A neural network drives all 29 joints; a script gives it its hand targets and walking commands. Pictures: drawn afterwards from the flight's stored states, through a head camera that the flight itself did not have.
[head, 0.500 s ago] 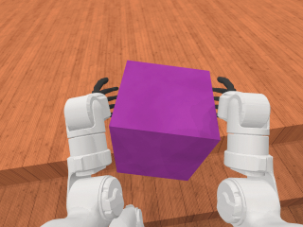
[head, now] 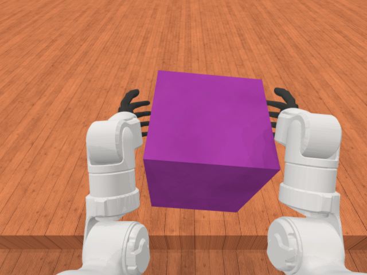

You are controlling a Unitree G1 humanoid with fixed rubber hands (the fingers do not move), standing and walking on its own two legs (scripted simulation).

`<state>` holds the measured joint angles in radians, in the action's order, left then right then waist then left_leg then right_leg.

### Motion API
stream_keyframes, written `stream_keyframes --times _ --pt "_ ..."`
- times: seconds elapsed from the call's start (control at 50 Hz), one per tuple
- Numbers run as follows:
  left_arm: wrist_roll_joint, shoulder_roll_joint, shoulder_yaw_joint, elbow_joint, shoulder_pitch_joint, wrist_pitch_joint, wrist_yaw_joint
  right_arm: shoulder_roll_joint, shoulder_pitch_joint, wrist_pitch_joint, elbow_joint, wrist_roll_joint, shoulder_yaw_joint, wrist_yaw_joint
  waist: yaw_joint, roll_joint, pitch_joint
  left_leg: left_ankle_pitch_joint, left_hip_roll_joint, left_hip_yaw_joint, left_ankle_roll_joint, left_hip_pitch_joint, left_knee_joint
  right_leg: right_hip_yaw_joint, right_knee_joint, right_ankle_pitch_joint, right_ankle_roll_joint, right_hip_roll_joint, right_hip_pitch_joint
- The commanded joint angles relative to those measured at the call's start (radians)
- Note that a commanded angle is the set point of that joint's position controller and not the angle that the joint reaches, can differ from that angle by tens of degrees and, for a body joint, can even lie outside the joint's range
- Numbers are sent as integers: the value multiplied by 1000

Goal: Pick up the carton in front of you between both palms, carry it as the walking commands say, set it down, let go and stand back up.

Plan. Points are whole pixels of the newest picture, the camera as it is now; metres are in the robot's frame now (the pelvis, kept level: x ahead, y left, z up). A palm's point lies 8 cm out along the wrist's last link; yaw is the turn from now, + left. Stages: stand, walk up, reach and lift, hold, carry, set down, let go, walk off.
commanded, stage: carry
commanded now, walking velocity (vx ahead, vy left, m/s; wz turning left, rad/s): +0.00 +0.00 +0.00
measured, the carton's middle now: (201, 148) +0.38 +0.03 +0.10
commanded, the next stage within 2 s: none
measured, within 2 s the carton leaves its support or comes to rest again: neither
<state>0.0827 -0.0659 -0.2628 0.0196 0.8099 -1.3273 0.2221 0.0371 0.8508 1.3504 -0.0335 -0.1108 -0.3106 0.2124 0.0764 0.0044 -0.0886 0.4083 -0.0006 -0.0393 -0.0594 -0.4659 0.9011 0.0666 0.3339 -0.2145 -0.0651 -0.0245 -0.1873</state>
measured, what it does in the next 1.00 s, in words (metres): steps on the spot: right foot 0.13 m higher, then right foot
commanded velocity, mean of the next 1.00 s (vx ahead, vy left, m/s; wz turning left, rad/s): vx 0.21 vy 0.00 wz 0.00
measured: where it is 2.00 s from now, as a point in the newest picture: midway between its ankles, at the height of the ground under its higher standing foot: (219, 187)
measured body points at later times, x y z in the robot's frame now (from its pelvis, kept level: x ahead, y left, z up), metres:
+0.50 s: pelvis +0.02 +0.04 -0.01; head +0.05 +0.06 +0.44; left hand +0.39 +0.19 +0.10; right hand +0.39 -0.11 +0.10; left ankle -0.05 +0.12 -0.75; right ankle -0.04 -0.08 -0.70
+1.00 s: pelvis +0.07 +0.03 +0.00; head +0.08 +0.01 +0.45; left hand +0.42 +0.18 +0.16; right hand +0.44 -0.11 +0.15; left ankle +0.12 +0.15 -0.49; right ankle -0.03 -0.07 -0.75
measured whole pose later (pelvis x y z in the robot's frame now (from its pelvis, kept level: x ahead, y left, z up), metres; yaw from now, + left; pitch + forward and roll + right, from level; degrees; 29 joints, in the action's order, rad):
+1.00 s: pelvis +0.07 +0.03 +0.00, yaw +1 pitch +3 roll +2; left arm 0.03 -0.11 -0.22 0.13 0.59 -1.25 0.23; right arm 0.10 0.65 1.29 0.09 -0.10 -0.27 0.23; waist 0.05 0.01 -0.07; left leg 0.59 0.00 -0.04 -0.13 -1.07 1.87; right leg 0.05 0.25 -0.30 -0.04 0.03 -0.01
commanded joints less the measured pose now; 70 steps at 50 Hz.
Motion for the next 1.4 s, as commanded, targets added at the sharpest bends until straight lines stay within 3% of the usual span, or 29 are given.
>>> stream_keyframes --times 0.0,0.06,0.1,0.12,0.24,0.28,0.3,0.32,0.38,0.4,0.44,0.48,0.6,0.7,0.72,0.76,0.78,0.8,0.84,0.92,0.96,1.04,1.06,1.08,1.1,1.14,1.22,1.32,1.38 --pt "-421 -951 532 -9 773 -32 -201 913 631 11 -54 329 519 -151 -78 118 -386 -167 -2 -2 -10 64 -317 -59 170 1191 -91 227 285" --pt "-356 -971 480 -98 704 -17 -200 998 681 3 -64 364 530 -171 -112 147 -466 -525 0 -31 -23 344 -669 -71 352 986 -48 170 270" --pt "-283 -967 425 -231 594 -14 -192 1014 646 -13 -150 369 521 -186 -110 -164 -437 -1502 -173 102 -74 764 -499 11 522 -9 0 33 -219" --pt "-254 -971 408 -239 561 -4 -193 1025 626 -31 -155 362 521 -194 -116 -232 -425 -1656 -279 141 -174 774 -398 4 568 -332 38 24 -360" --pt "-244 -1093 467 -144 610 97 -206 1200 724 -123 -106 418 608 -237 -38 0 -438 -1183 -145 88 -14 379 -224 4 -1 397 -39 50 174" --pt "-280 -1115 526 -106 618 116 -210 1181 651 -152 -90 405 611 -226 -29 193 -466 -179 21 1 46 -37 101 -155 108 1270 -160 266 562" --pt "-276 -1112 556 -147 577 129 -208 1167 602 -156 -100 377 618 -220 -36 216 -465 130 -16 48 60 -101 136 -194 152 1392 -251 392 520" --pt "-295 -1116 595 -126 552 139 -209 1148 549 -166 -91 351 613 -215 -78 163 -452 189 -77 115 30 -57 37 -160 137 1232 -227 391 404" --pt "-357 -1162 686 15 642 169 -208 1155 541 -192 3 337 610 -210 -150 39 -447 -410 -22 58 -18 282 -606 -22 364 1032 -65 186 267" --pt "-365 -1169 700 37 645 177 -207 1142 504 -198 7 326 616 -210 -155 -15 -473 -818 -49 69 -29 497 -649 6 498 745 -28 135 116" --pt "-322 -1105 694 15 501 184 -199 1087 411 -206 17 349 644 -215 -161 -310 -493 -1912 -305 200 -140 973 -394 26 910 -420 27 -1 -491" --pt "-285 -1071 678 -20 423 178 -199 1055 387 -213 22 333 677 -213 -132 -149 -495 -1603 -348 214 -240 797 -429 -73 1013 -405 19 37 -491" --pt "-296 -1024 724 83 375 190 -183 1046 456 -222 194 428 803 -218 -111 -77 -403 -1322 -246 137 -173 673 -437 8 1024 -317 8 43 -623" --pt "-329 -956 757 185 404 174 -159 954 383 -198 213 402 785 -199 -12 -153 -511 -1661 -131 84 -104 659 -163 49 79 34 -24 -42 -192" --pt "-333 -946 755 193 379 171 -159 934 384 -194 226 404 775 -195 35 -74 -557 -1437 -101 46 -65 584 -21 71 -211 365 -7 -9 73" --pt "-342 -929 744 178 343 158 -165 896 373 -176 225 390 755 -185 21 233 -414 116 99 12 2 -310 549 -231 -33 1321 -158 245 713" --pt "-331 -856 707 80 286 135 -164 809 294 -144 144 339 688 -172 19 314 -463 238 90 51 -11 -548 940 -380 151 1653 -268 405 809" --pt "-356 -825 698 80 324 124 -166 758 265 -137 134 303 638 -153 12 216 -523 264 73 183 -52 -636 1140 -377 163 1223 -335 483 755" --pt "-417 -875 722 179 517 121 -172 783 364 -110 135 267 585 -138 -12 37 -303 339 58 168 -86 -807 1308 -362 16 459 -248 435 536" --pt "-457 -906 696 225 618 95 -190 821 508 -104 189 322 629 -132 -70 8 -101 220 -33 -14 -67 -701 979 -150 -204 -86 -129 271 164" --pt "-432 -866 645 176 587 84 -180 837 556 -95 185 332 648 -116 -86 92 -96 75 -67 -103 -67 -368 646 6 -329 127 -125 195 -98" --pt "-291 -773 523 50 419 61 -154 873 492 -89 76 400 695 -115 -204 303 -521 94 141 -234 -125 132 253 105 165 1647 -138 248 136" --pt "-257 -771 508 32 425 61 -154 925 504 -93 50 418 720 -127 -273 234 -623 54 118 -56 -159 284 41 51 444 1583 -94 226 128" --pt "-219 -784 499 42 426 63 -159 968 535 -105 71 449 739 -143 -289 13 -708 186 -93 521 -283 461 -276 6 828 1126 -4 115 -104" --pt "-197 -841 490 40 411 73 -167 1044 586 -123 101 490 793 -166 -273 -253 -632 -58 -263 1038 -479 544 -516 -56 1217 122 27 -95 -456" --pt "-186 -895 482 -10 416 103 -187 1133 631 -151 105 528 798 -210 -209 -57 -537 175 -273 879 -417 366 -445 -299 1682 1 -65 -77 -636" --pt "-153 -934 500 -7 485 154 -196 1275 723 -197 49 570 825 -261 -143 69 -329 92 -268 548 -218 303 -446 -188 1627 -62 -80 55 -815" --pt "-176 -937 589 16 474 150 -172 1184 606 -196 -13 520 752 -253 -142 -55 -200 -2 -258 318 -215 340 -559 -30 1584 -23 -37 83 -989" --pt "-240 -901 630 32 488 99 -150 1033 474 -150 -49 447 661 -220 -205 -130 -159 -101 -329 367 -225 633 -602 -58 1851 -267 -36 103 -1391"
